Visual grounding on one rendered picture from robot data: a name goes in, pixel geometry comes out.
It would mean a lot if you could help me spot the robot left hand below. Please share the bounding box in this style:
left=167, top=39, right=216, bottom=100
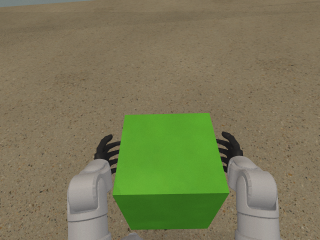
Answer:
left=94, top=134, right=121, bottom=174

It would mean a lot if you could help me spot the robot right hand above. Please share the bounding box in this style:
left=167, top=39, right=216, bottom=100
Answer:
left=216, top=131, right=243, bottom=173

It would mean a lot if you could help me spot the robot left forearm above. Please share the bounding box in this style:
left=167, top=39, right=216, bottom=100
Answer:
left=67, top=159, right=113, bottom=240

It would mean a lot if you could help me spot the robot right forearm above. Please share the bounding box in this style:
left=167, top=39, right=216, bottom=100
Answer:
left=227, top=156, right=283, bottom=240

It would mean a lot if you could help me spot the carton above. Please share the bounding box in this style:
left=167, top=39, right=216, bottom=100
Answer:
left=112, top=113, right=230, bottom=230

